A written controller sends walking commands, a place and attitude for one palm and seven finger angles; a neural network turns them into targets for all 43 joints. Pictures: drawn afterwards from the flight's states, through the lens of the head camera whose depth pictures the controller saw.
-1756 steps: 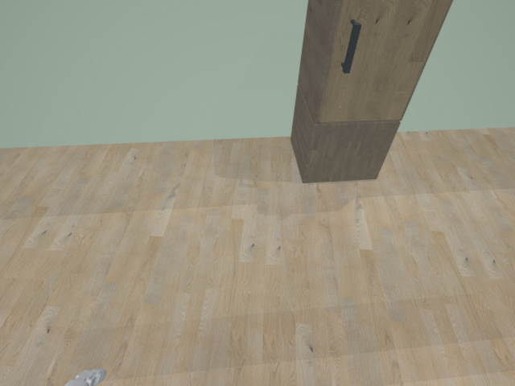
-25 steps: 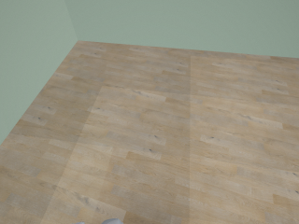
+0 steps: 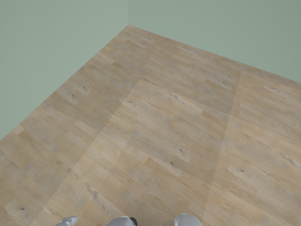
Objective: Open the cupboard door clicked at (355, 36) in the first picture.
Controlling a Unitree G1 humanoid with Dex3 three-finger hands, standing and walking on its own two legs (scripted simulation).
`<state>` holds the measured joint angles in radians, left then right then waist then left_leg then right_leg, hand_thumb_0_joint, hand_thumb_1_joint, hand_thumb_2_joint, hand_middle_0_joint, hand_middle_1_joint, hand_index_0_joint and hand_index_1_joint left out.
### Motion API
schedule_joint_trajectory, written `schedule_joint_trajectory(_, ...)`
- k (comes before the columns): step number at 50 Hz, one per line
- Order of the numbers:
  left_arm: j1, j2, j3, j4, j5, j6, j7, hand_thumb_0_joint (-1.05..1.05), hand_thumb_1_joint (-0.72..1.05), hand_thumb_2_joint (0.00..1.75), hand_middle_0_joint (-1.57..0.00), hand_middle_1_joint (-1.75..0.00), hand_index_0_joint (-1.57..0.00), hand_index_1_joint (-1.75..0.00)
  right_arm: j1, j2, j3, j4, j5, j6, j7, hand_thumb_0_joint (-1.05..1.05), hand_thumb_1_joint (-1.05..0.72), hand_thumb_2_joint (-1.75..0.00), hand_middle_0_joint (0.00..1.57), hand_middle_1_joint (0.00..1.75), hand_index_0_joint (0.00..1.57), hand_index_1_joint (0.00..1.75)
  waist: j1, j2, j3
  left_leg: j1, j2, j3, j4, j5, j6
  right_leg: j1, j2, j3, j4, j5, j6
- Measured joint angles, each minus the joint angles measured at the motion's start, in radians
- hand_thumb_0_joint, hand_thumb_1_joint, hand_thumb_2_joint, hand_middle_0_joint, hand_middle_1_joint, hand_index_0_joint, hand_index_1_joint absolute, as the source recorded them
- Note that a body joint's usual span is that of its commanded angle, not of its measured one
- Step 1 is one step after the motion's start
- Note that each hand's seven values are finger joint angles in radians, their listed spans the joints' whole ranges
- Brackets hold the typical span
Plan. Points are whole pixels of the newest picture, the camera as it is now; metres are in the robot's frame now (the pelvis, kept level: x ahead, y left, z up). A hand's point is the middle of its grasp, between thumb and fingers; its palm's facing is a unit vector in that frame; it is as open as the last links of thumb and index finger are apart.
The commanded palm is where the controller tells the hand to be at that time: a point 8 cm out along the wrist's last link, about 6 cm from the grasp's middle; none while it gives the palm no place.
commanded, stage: turn to face it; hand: left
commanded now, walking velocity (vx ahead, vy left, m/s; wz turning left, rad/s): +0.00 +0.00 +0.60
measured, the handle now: out of the picture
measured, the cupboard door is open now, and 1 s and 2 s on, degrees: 47 47 47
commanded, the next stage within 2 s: none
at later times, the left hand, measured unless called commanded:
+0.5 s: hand out of the picture +0.04 +0.13 -0.16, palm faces +0.31 -0.92 -0.25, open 7.4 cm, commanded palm none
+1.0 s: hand out of the picture +0.04 +0.12 -0.15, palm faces +0.59 -0.75 -0.29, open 7.4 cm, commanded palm none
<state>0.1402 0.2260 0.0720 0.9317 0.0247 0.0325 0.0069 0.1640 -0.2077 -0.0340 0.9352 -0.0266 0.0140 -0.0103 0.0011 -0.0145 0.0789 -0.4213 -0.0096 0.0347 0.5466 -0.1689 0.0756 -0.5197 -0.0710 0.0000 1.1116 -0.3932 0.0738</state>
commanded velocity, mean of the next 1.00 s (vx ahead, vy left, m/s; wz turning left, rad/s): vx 0.00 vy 0.00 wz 0.60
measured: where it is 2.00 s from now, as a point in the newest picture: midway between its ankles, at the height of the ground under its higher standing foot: outside the picture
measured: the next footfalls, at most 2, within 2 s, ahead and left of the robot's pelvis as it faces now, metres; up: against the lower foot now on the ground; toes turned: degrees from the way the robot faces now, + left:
right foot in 0.24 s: +0.06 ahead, -0.19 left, +0.00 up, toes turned +9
left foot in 0.58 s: +0.05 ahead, +0.07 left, +0.00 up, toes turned +28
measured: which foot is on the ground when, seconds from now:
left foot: down 0.00-0.24, up 0.26-0.56, down 0.58-0.86, up 0.88-1.00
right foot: up 0.00-0.22, down 0.24-0.58, up 0.60-0.84, down 0.86-1.00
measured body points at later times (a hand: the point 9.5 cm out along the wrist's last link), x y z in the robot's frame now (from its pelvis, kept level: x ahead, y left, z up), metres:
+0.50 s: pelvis +0.05 -0.07 +0.01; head +0.11 -0.05 +0.45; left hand +0.02 +0.18 -0.14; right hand +0.22 -0.30 -0.14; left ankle +0.02 +0.06 -0.70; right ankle +0.02 -0.19 -0.73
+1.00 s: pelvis +0.09 -0.10 +0.00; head +0.14 -0.08 +0.45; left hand +0.00 +0.16 -0.13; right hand +0.34 -0.25 -0.14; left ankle -0.01 -0.01 -0.65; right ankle +0.17 -0.20 -0.73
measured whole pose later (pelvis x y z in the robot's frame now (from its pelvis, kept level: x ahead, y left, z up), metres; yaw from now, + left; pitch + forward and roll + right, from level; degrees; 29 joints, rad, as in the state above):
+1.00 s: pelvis +0.09 -0.10 +0.00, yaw +38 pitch +1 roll +1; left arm 0.20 0.22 0.04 0.85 0.03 0.02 0.02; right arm 0.13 -0.26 -0.08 0.90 -0.02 0.09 0.03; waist -0.01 0.01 0.08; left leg -0.51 0.01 0.01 1.14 -0.47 -0.04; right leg -0.29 -0.11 -0.13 0.59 -0.32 0.02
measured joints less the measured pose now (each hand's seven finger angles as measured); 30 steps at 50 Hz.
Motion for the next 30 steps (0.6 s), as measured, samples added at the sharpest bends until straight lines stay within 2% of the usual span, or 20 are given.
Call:
schedule_joint_trajectory(7,-0.027,0.026,0.002,-0.044,-0.001,0.011,0.003,0.00,0.91,0.90,-0.20,-0.30,-0.20,-0.30,0.017,0.000,-0.018,-0.011,-0.004,0.018,0.014,0.01,-0.90,-0.90,0.21,0.30,0.21,0.30,-0.022,0.032,-0.020,0.003,-0.006,-0.093,-0.044,0.025,-0.037,0.070,0.027,0.006,-0.235,-0.018,0.001)
schedule_joint_trajectory(11,-0.023,0.026,-0.006,-0.066,-0.006,-0.001,0.003,0.00,0.91,0.90,-0.20,-0.30,-0.20,-0.30,0.028,-0.013,-0.035,-0.016,0.000,0.035,0.017,0.01,-0.90,-0.90,0.21,0.30,0.21,0.30,-0.032,0.042,-0.025,-0.021,-0.027,-0.149,-0.016,0.016,-0.070,0.195,0.061,-0.008,-0.493,0.030,-0.018)
schedule_joint_trajectory(12,-0.011,0.031,-0.008,-0.076,-0.003,-0.011,0.004,0.00,0.91,0.90,-0.20,-0.30,-0.20,-0.30,0.033,-0.015,-0.039,-0.019,0.005,0.041,0.018,0.01,-0.90,-0.90,0.21,0.30,0.21,0.30,-0.026,0.026,-0.034,-0.042,-0.044,-0.146,0.022,-0.026,-0.078,0.227,0.050,0.000,-0.576,0.058,-0.041)
schedule_joint_trajectory(14,0.000,0.014,-0.016,-0.071,0.002,-0.018,0.012,0.00,0.91,0.90,-0.20,-0.30,-0.20,-0.30,0.022,-0.035,-0.051,-0.010,0.006,0.051,0.020,0.01,-0.90,-0.90,0.21,0.30,0.21,0.30,-0.020,0.042,-0.019,-0.100,-0.043,-0.127,0.210,-0.208,-0.095,0.233,0.048,-0.021,-0.559,0.071,-0.065)
schedule_joint_trajectory(15,0.009,0.004,-0.022,-0.067,0.003,-0.016,0.014,0.00,0.91,0.90,-0.20,-0.30,-0.20,-0.30,0.021,-0.045,-0.056,-0.010,0.005,0.056,0.023,0.01,-0.90,-0.90,0.21,0.30,0.21,0.30,-0.024,0.047,-0.013,-0.127,-0.042,-0.108,0.318,-0.250,-0.100,0.247,0.040,-0.037,-0.561,0.063,-0.070)
schedule_joint_trajectory(17,0.031,-0.010,-0.029,-0.059,0.001,-0.014,0.017,0.00,0.91,0.90,-0.20,-0.30,-0.20,-0.30,0.017,-0.056,-0.060,-0.010,0.004,0.061,0.027,0.01,-0.90,-0.90,0.20,0.30,0.21,0.30,-0.028,0.042,-0.005,-0.156,-0.025,-0.060,0.479,-0.265,-0.117,0.280,0.021,-0.062,-0.585,0.058,-0.072)
schedule_joint_trajectory(19,0.049,-0.016,-0.033,-0.052,-0.001,-0.016,0.017,0.00,0.91,0.90,-0.20,-0.30,-0.20,-0.30,0.012,-0.058,-0.057,-0.011,0.006,0.064,0.031,0.01,-0.90,-0.90,0.20,0.30,0.20,0.30,-0.032,0.022,0.004,-0.147,-0.002,-0.019,0.523,-0.263,-0.133,0.310,0.000,-0.086,-0.608,0.057,-0.073)
schedule_joint_trajectory(23,0.074,-0.019,-0.040,-0.046,0.001,-0.025,0.012,0.00,0.91,0.90,-0.20,-0.30,-0.20,-0.30,-0.015,-0.053,-0.043,-0.016,0.010,0.064,0.037,0.01,-0.91,-0.90,0.20,0.30,0.20,0.30,-0.020,-0.021,0.030,-0.066,0.029,0.037,0.357,-0.258,-0.142,0.345,-0.037,-0.139,-0.611,0.038,-0.070)
schedule_joint_trajectory(25,0.085,-0.016,-0.041,-0.043,0.003,-0.029,0.008,0.00,0.91,0.90,-0.20,-0.30,-0.20,-0.30,-0.037,-0.053,-0.035,-0.021,0.011,0.061,0.039,0.01,-0.91,-0.90,0.20,0.30,0.20,0.30,-0.007,-0.034,0.044,-0.018,0.028,0.054,0.248,-0.254,-0.134,0.347,-0.052,-0.165,-0.582,0.012,-0.066)
schedule_joint_trajectory(27,0.101,-0.008,-0.039,-0.038,0.000,-0.030,0.004,0.00,0.91,0.90,-0.20,-0.30,-0.20,-0.30,-0.057,-0.054,-0.029,-0.032,0.010,0.053,0.039,0.01,-0.91,-0.90,0.20,0.30,0.20,0.30,-0.001,-0.045,0.050,0.037,0.016,0.069,0.128,-0.195,-0.121,0.338,-0.069,-0.190,-0.526,-0.026,-0.058)
schedule_joint_trajectory(28,0.112,-0.004,-0.038,-0.035,-0.004,-0.028,0.002,0.00,0.91,0.90,-0.20,-0.30,-0.20,-0.30,-0.064,-0.058,-0.026,-0.041,0.008,0.044,0.040,0.01,-0.91,-0.90,0.20,0.30,0.20,0.30,0.000,-0.044,0.047,0.072,0.014,0.078,0.063,-0.111,-0.108,0.320,-0.076,-0.200,-0.471,-0.048,-0.052)
schedule_joint_trajectory(29,0.121,0.000,-0.036,-0.033,-0.009,-0.022,-0.001,0.00,0.91,0.90,-0.20,-0.30,-0.20,-0.30,-0.069,-0.063,-0.026,-0.052,0.005,0.033,0.039,0.01,-0.91,-0.90,0.20,0.30,0.20,0.30,-0.003,-0.033,0.039,0.083,0.018,0.069,0.037,-0.053,-0.064,0.280,-0.077,-0.202,-0.382,-0.064,-0.040)
schedule_joint_trajectory(30,0.112,0.012,-0.034,-0.025,-0.012,-0.010,0.000,0.00,0.91,0.90,-0.20,-0.30,-0.20,-0.30,-0.077,-0.058,-0.027,-0.058,0.005,0.022,0.035,0.01,-0.91,-0.90,0.20,0.30,0.20,0.30,-0.004,-0.043,0.045,0.068,0.010,0.059,0.071,-0.075,-0.043,0.231,-0.078,-0.167,-0.267,-0.107,-0.026)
